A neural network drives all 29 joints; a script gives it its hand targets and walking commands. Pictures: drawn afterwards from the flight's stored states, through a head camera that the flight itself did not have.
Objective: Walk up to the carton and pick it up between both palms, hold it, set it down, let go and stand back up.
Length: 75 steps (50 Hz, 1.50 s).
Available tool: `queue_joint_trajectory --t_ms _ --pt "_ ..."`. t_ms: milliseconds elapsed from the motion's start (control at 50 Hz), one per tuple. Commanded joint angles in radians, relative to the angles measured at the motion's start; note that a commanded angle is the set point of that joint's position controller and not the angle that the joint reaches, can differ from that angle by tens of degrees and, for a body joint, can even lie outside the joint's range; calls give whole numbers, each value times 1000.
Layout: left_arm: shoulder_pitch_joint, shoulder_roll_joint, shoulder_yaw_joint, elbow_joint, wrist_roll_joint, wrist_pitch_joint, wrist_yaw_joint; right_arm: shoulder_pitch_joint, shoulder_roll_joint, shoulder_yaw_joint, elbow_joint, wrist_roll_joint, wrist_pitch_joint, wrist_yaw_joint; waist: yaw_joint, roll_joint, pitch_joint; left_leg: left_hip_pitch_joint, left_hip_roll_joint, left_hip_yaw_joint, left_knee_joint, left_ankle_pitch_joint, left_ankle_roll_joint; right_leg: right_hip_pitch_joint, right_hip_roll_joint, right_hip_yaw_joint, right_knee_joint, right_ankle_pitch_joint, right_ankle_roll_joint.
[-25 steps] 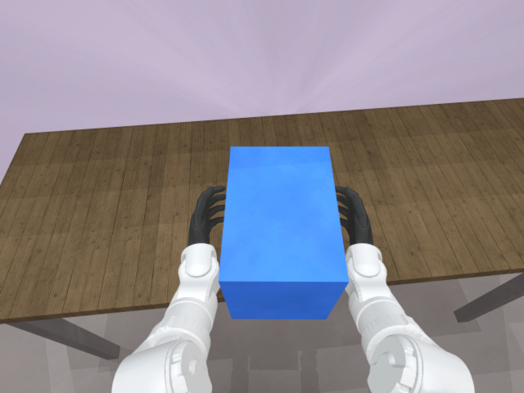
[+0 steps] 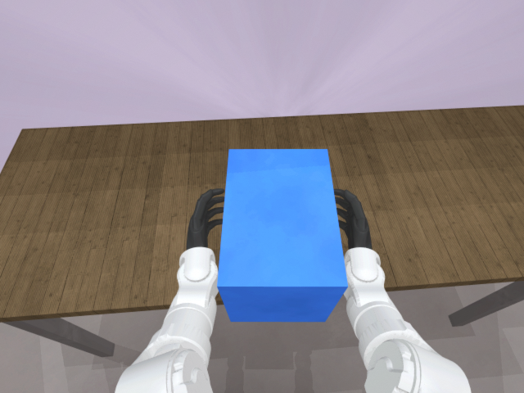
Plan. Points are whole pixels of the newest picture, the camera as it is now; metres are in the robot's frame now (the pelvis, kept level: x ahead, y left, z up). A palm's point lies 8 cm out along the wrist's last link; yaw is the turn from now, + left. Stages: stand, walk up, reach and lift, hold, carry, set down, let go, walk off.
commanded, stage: reach and lift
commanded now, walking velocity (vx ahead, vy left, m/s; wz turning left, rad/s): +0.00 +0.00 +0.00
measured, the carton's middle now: (277, 237) +0.37 +0.01 -0.03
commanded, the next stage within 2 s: none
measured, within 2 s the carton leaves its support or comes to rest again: leaves its support in 0.84 s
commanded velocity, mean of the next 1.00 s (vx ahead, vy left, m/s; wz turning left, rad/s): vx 0.00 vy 0.00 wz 0.00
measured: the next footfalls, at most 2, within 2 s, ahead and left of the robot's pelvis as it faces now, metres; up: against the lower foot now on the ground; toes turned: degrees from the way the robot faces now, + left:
none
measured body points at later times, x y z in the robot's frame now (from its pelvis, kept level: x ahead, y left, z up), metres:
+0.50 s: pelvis +0.00 +0.00 +0.00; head +0.07 +0.02 +0.45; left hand +0.37 +0.14 -0.01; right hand +0.37 -0.12 -0.01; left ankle +0.03 +0.15 -0.74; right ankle -0.02 -0.11 -0.74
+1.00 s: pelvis +0.00 +0.00 +0.00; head +0.06 +0.02 +0.44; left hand +0.38 +0.14 +0.01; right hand +0.38 -0.12 +0.01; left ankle +0.03 +0.15 -0.74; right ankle -0.02 -0.11 -0.74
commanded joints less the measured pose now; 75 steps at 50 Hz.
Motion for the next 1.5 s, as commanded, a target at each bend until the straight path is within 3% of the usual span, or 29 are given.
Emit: queue_joint_trajectory --t_ms 0,580,780,1040,1240,1480 --pt "-511 -474 -279 -50 69 -50 -95 -541 501 315 -5 -97 -90 134 0 21 -543 256 -57 81 16 282 -5 248 9 -27 10 423 21" --pt "-544 -506 -317 -26 31 -66 -80 -562 518 378 2 -74 -106 120 0 19 -567 232 -59 68 -4 240 6 235 14 -19 2 425 24" --pt "-594 -543 -367 -18 -5 -117 -78 -603 535 451 6 -60 -168 108 0 19 -648 230 -61 61 15 284 0 252 19 -19 30 516 30" --pt "-601 -569 -422 -3 -24 -158 -93 -614 506 513 80 -34 -260 82 -13 25 -633 260 -62 54 16 307 -14 223 28 -27 16 542 32" --pt "-641 -589 -490 -57 -62 -130 -82 -646 502 597 43 45 -228 75 -6 46 -650 307 -68 46 17 290 -17 176 36 -19 -9 458 28" --pt "-716 -645 -644 -168 -186 -41 -74 -700 573 822 -159 239 -54 56 -15 36 -674 364 -81 4 39 279 -6 170 39 15 -16 401 38"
